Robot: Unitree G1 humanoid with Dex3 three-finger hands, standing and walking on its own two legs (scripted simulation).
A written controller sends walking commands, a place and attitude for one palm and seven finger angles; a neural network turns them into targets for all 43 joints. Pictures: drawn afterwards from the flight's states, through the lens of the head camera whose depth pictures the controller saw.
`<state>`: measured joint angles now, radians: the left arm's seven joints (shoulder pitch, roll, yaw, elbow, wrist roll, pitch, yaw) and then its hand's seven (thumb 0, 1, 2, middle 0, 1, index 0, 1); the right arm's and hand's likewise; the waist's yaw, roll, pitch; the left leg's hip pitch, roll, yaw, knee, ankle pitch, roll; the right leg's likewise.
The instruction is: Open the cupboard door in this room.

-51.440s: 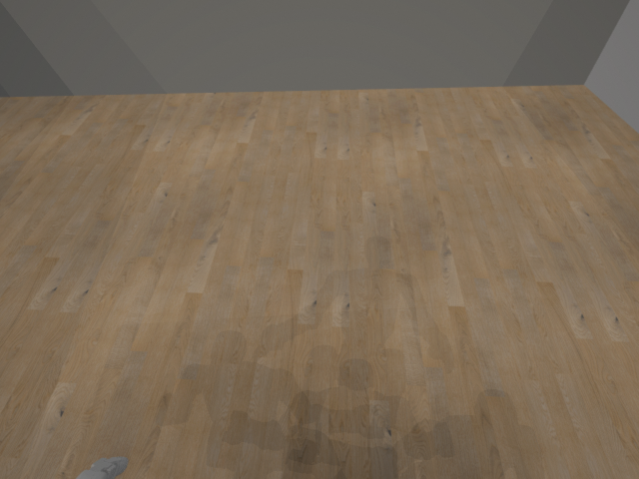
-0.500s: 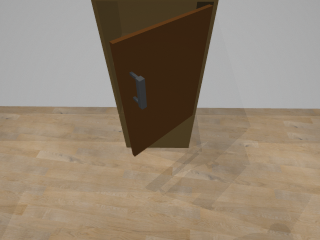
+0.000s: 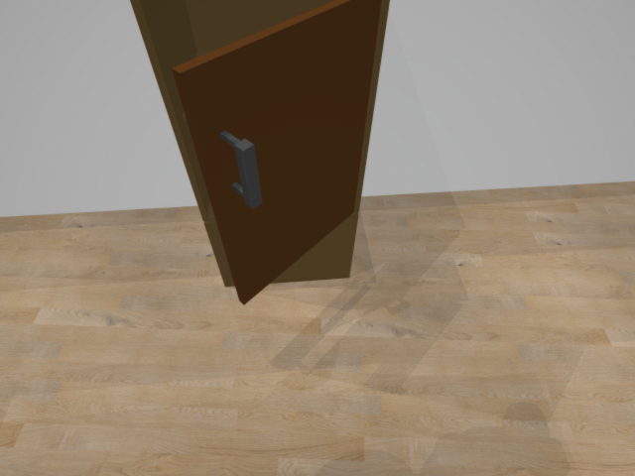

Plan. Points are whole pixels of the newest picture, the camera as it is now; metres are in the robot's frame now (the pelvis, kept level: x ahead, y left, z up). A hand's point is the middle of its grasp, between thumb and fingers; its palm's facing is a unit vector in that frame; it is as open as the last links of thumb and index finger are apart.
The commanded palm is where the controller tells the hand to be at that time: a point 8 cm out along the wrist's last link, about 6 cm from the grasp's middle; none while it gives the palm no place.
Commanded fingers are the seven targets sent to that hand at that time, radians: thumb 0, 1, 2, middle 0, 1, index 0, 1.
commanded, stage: walk to a spot facing it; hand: left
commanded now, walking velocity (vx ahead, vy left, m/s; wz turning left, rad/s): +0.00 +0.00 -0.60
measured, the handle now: (240, 170) +0.54 +0.16 +0.06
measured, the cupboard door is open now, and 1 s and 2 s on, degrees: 42 42 42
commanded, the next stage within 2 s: none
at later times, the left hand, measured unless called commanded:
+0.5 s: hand out of the picture +0.09 +0.16 -0.16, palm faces -0.23 -0.93 -0.27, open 7.4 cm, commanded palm none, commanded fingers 0.00 0.90 0.90 -0.20 -0.30 -0.20 -0.30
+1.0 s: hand (270, 460) +0.17 +0.08 -0.16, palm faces -0.54 -0.79 -0.28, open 7.4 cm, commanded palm none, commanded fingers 0.00 0.90 0.90 -0.20 -0.30 -0.20 -0.30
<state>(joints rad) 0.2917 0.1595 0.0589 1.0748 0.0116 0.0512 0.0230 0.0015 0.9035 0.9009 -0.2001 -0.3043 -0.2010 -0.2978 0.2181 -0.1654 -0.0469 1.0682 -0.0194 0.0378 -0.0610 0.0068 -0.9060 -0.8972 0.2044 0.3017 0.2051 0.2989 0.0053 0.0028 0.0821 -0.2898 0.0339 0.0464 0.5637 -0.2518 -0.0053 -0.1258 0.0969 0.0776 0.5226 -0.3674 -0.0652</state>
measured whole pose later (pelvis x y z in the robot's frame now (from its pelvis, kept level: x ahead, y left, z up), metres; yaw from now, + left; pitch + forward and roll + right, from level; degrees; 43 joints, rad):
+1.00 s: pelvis -0.03 -0.04 -0.01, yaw -34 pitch +1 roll +0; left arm 0.14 0.23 0.06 0.89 0.02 0.04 0.00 0.00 0.90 0.90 -0.20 -0.30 -0.20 -0.30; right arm 0.20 -0.26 -0.07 0.93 -0.01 0.07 -0.03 0.01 -0.90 -0.90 0.21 0.30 0.21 0.30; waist -0.01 0.04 0.14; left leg -0.44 0.10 0.04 1.03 -0.50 -0.06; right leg -0.32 0.01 0.00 0.62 -0.32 -0.02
